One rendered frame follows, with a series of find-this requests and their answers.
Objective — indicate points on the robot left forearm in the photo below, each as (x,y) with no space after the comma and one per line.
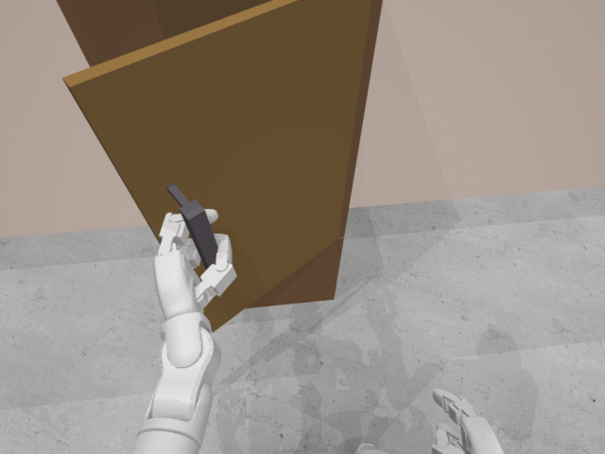
(179,409)

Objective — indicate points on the right robot hand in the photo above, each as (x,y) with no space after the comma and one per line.
(476,437)

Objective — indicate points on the cupboard door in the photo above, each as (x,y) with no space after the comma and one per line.
(252,116)

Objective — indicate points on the robot right shin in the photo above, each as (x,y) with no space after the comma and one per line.
(365,446)

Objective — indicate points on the handle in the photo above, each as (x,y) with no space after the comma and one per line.
(198,226)

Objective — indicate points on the left robot hand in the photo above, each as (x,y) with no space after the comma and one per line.
(174,266)

